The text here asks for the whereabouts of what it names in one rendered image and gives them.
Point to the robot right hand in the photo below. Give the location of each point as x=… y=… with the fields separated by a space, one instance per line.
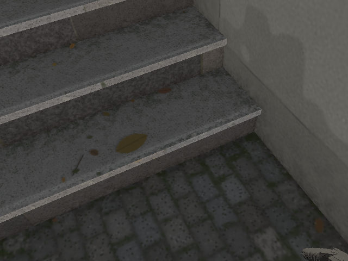
x=323 y=254

